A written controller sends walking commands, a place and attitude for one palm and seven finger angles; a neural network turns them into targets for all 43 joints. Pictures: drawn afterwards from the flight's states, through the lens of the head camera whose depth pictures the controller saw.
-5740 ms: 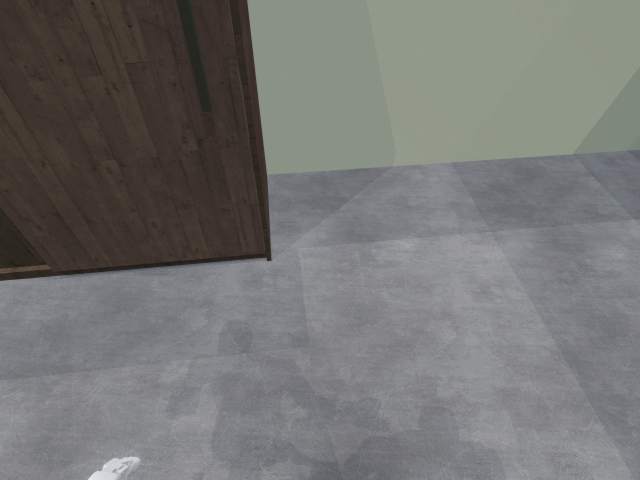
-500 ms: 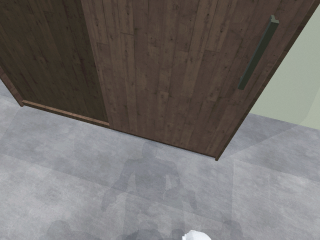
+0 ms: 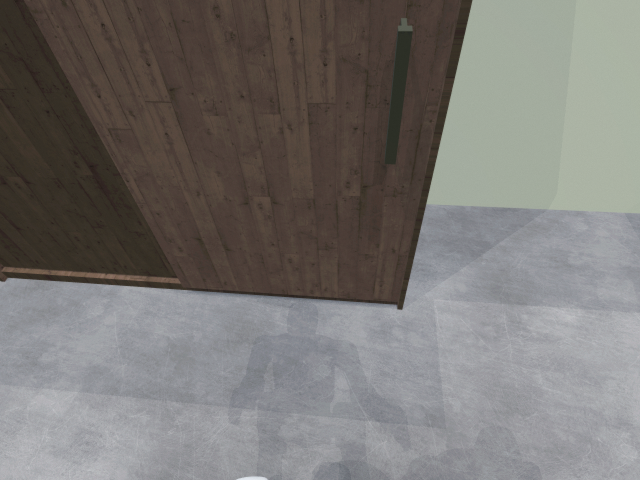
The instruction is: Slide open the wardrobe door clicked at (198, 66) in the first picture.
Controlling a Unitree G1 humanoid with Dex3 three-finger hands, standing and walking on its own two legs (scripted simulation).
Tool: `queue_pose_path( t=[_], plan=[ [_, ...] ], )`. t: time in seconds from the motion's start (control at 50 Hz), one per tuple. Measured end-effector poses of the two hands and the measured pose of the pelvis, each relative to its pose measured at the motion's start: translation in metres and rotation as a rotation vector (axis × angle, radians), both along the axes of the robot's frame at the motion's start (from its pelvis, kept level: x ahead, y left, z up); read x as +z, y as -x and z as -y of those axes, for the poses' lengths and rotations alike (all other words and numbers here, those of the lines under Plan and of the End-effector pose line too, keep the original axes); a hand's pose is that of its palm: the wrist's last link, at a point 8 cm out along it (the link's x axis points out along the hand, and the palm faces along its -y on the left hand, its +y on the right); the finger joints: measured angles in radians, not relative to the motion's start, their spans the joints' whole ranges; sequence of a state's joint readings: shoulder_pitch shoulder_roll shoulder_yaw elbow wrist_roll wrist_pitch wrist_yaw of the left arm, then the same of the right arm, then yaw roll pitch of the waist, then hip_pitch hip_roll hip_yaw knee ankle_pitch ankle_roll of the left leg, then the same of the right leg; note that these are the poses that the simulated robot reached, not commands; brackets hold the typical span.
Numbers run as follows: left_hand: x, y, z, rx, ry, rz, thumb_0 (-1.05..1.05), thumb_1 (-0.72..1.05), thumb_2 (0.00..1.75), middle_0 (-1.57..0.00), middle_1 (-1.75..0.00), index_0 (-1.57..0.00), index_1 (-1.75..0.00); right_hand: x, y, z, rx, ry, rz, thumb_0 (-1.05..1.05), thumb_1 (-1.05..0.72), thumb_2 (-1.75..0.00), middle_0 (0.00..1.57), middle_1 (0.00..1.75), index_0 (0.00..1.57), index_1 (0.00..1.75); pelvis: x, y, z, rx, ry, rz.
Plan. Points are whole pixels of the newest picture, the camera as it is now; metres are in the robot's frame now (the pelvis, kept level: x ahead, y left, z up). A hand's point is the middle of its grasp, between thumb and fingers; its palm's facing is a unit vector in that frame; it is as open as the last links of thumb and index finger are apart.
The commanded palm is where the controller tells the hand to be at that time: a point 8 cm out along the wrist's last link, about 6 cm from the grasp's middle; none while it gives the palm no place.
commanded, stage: take the last steps up to it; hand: right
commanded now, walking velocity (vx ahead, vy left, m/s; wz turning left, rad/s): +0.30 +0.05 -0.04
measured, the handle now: (396, 97) +0.78 -0.11 +0.08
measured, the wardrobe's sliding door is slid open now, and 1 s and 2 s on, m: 0.00 0.00 0.00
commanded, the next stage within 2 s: come to a stop and stand still in 0.94 s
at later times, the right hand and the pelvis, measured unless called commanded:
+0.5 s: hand out of the picture +0.05 -0.12 -0.17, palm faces +0.10 +0.97 -0.20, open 7.3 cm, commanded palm none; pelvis +0.09 +0.05 +0.00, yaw -3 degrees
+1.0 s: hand (470, 407) +0.27 -0.21 -0.18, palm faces +0.09 +0.98 -0.18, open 7.4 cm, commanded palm none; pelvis +0.24 -0.03 -0.01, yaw -1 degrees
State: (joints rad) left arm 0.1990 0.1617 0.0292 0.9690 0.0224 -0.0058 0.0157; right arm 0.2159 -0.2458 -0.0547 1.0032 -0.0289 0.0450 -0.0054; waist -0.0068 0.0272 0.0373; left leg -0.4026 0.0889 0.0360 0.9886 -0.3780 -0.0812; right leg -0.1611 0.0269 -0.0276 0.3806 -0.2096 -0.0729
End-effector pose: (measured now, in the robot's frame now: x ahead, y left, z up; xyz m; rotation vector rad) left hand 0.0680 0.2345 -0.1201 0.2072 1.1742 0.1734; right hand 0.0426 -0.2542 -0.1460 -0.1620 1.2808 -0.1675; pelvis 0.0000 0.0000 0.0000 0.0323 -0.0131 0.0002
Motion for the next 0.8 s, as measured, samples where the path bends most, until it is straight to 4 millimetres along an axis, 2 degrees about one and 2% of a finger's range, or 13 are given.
queue_pose_path(
  t=[0.12, 0.22, 0.28, 0.32, 0.38, 0.46, 0.54, 0.62, 0.72, 0.76, 0.8],
  plan=[
    [-0.013, 0.055, -0.010, 0.067, 0.022, -0.125, 0.00, 0.91, 0.90, -0.21, -0.29, -0.20, -0.30, 0.007, -0.028, -0.021, 0.042, -0.015, 0.047, 0.00, -0.91, -0.90, 0.19, 0.30, 0.19, 0.29, 0.000, -0.007, -0.008, -0.013, 0.019, 0.002],
    [-0.028, 0.098, -0.024, 0.121, 0.059, -0.269, 0.01, 0.91, 0.90, -0.20, -0.29, -0.20, -0.30, 0.012, -0.054, -0.047, 0.066, -0.012, 0.089, 0.00, -0.91, -0.90, 0.19, 0.30, 0.19, 0.30, -0.004, -0.020, -0.026, -0.012, 0.036, 0.003],
    [-0.040, 0.109, -0.034, 0.130, 0.081, -0.335, 0.01, 0.91, 0.90, -0.20, -0.29, -0.20, -0.30, 0.008, -0.061, -0.063, 0.056, 0.003, 0.112, 0.00, -0.91, -0.90, 0.20, 0.30, 0.20, 0.30, -0.013, -0.031, -0.039, -0.017, 0.040, 0.012],
    [-0.040, 0.104, -0.039, 0.115, 0.092, -0.362, 0.01, 0.91, 0.90, -0.20, -0.29, -0.20, -0.30, 0.008, -0.055, -0.071, 0.023, 0.000, 0.106, 0.00, -0.91, -0.90, 0.20, 0.30, 0.20, 0.30, -0.011, -0.039, -0.045, -0.031, 0.034, 0.018],
    [-0.035, 0.076, -0.046, 0.097, 0.098, -0.344, 0.01, 0.91, 0.90, -0.20, -0.29, -0.19, -0.30, 0.010, -0.037, -0.074, -0.038, 0.013, 0.053, -0.01, -0.93, -0.90, 0.20, 0.30, 0.20, 0.30, -0.005, -0.054, -0.051, -0.030, 0.041, 0.019],
    [-0.032, 0.023, -0.051, 0.069, 0.087, -0.268, 0.01, 0.91, 0.90, -0.20, -0.29, -0.19, -0.30, 0.008, -0.008, -0.081, -0.077, -0.002, -0.073, -0.01, -0.93, -0.90, 0.20, 0.30, 0.20, 0.30, -0.002, -0.075, -0.051, -0.040, 0.033, 0.018],
    [-0.031, -0.041, -0.045, 0.022, 0.077, -0.199, 0.01, 0.91, 0.90, -0.20, -0.29, -0.19, -0.30, 0.004, 0.016, -0.090, -0.125, -0.042, -0.186, 0.00, -0.92, -0.90, 0.20, 0.30, 0.20, 0.30, -0.004, -0.099, -0.043, -0.054, 0.020, 0.014],
    [-0.030, -0.115, -0.025, -0.044, 0.071, -0.124, 0.01, 0.91, 0.90, -0.20, -0.29, -0.19, -0.30, -0.001, 0.027, -0.095, -0.174, -0.091, -0.285, 0.00, -0.92, -0.90, 0.20, 0.30, 0.20, 0.30, -0.009, -0.128, -0.028, -0.060, 0.010, 0.007],
    [-0.034, -0.210, 0.015, -0.122, 0.050, 0.006, 0.01, 0.91, 0.90, -0.20, -0.29, -0.19, -0.30, -0.018, 0.017, -0.082, -0.216, -0.145, -0.382, 0.00, -0.91, -0.90, 0.20, 0.30, 0.20, 0.30, -0.027, -0.171, 0.002, -0.057, 0.000, 0.003],
    [-0.034, -0.233, 0.029, -0.127, 0.045, 0.057, 0.01, 0.91, 0.90, -0.20, -0.29, -0.19, -0.30, -0.025, 0.001, -0.069, -0.207, -0.152, -0.395, 0.00, -0.91, -0.90, 0.20, 0.30, 0.20, 0.30, -0.031, -0.182, 0.012, -0.047, 0.011, 0.013],
    [-0.029, -0.244, 0.040, -0.111, 0.052, 0.077, 0.01, 0.91, 0.90, -0.20, -0.29, -0.19, -0.30, -0.026, -0.028, -0.053, -0.181, -0.138, -0.365, 0.00, -0.91, -0.90, 0.20, 0.30, 0.20, 0.30, -0.027, -0.193, 0.019, -0.029, 0.017, 0.023]
  ],
)
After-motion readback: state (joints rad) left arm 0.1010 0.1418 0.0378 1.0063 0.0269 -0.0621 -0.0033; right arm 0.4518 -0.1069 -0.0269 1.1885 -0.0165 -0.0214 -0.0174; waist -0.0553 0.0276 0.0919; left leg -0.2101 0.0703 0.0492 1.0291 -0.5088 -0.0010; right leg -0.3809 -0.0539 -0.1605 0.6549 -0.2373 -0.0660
